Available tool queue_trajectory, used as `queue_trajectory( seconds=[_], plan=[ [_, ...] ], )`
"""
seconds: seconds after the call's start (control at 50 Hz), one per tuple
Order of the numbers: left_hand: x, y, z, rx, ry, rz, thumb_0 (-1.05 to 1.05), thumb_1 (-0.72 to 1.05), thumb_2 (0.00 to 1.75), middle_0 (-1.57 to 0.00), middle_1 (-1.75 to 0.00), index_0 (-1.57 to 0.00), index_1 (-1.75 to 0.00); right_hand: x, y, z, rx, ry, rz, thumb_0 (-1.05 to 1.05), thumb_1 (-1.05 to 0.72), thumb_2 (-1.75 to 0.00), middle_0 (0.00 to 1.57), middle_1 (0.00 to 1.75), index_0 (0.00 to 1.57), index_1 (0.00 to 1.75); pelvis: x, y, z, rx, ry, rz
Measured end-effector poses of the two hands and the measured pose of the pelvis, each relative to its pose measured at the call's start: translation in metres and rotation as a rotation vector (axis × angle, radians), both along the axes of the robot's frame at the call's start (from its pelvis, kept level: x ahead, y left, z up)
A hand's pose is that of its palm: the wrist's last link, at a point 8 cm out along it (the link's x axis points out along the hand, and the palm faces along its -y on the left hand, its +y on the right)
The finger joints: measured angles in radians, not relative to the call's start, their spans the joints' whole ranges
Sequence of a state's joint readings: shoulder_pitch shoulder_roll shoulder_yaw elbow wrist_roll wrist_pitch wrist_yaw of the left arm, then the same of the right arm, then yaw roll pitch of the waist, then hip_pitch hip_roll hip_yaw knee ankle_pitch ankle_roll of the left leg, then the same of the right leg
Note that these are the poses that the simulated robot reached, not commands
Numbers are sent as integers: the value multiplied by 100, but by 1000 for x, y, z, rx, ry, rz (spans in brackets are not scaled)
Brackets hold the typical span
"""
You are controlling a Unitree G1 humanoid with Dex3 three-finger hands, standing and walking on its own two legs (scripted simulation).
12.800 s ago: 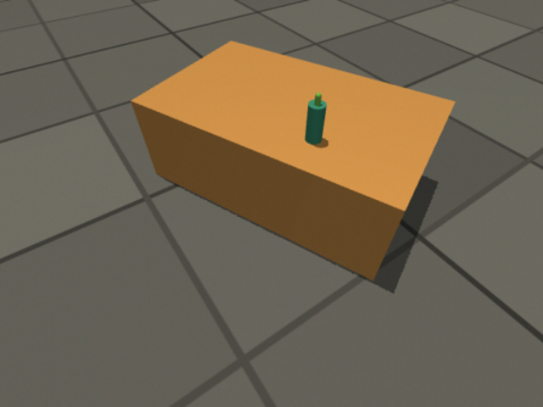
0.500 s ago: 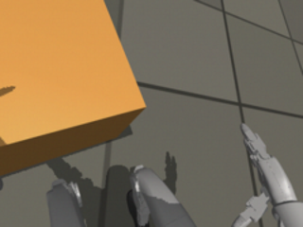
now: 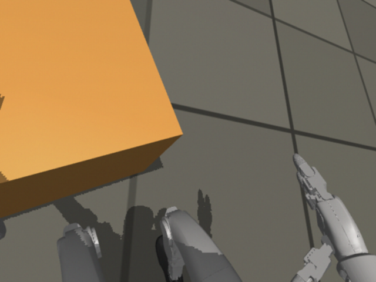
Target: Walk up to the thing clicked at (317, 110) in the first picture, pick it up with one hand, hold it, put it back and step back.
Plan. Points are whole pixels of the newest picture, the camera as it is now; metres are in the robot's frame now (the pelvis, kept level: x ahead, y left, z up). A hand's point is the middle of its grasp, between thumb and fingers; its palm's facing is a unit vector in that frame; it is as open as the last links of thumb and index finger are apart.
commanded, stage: settle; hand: left
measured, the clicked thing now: out of the picture +0.54 +0.31 -0.03
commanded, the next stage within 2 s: lift in 1.02 s
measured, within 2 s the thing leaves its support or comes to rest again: leaves its support in 0.40 s
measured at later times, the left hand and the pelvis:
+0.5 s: hand out of the picture +0.52 +0.29 -0.02, palm faces +0.41 -0.91 -0.02, open 8.8 cm; pelvis +0.01 +0.00 +0.02, yaw +1 degrees
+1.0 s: hand out of the picture +0.53 +0.28 +0.01, palm faces +0.40 -0.92 -0.01, open 8.8 cm; pelvis +0.01 -0.01 +0.04, yaw +2 degrees
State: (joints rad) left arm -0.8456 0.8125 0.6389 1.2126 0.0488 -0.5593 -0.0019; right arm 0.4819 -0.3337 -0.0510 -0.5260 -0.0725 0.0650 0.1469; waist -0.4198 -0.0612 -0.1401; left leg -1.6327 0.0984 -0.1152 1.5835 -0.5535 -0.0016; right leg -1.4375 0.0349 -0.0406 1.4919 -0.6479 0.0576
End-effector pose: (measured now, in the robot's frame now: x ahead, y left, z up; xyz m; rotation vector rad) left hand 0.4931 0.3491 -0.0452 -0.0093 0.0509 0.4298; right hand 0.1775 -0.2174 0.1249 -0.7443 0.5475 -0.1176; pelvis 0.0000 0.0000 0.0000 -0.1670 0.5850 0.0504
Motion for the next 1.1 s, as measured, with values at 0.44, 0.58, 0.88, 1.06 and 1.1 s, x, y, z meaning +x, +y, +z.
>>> queue_trajectory(
  seconds=[0.44,0.58,0.88,1.06,1.1],
  plan=[
    [-11,-16,14,-23,78,-12,-1,-24,106,-72,-98,-82,-97,-2,-18,-1,-2,29,-66,-1,54,-6,6,5,7,5,5,-1,20,12,-35,9],
    [-5,-16,38,-5,38,-3,-1,-24,107,-72,-98,-82,-97,5,-23,-12,51,18,-85,-1,54,-6,6,5,7,5,9,-3,24,20,-46,10],
    [-5,-24,54,0,55,-14,-1,-25,107,-73,-98,-83,-97,5,-34,-16,92,45,-110,-1,55,-6,6,5,7,5,12,-10,35,35,-52,9],
    [-8,-29,61,-6,54,-19,-1,-25,107,-73,-98,-83,-97,9,-36,-13,100,29,-115,-1,55,-6,6,5,6,5,14,-11,41,36,-66,14],
    [-9,-28,66,0,45,-15,-1,-25,108,-73,-98,-83,-97,9,-37,-13,105,27,-119,-1,55,-6,6,5,6,5,14,-11,42,36,-70,15]
  ],
)
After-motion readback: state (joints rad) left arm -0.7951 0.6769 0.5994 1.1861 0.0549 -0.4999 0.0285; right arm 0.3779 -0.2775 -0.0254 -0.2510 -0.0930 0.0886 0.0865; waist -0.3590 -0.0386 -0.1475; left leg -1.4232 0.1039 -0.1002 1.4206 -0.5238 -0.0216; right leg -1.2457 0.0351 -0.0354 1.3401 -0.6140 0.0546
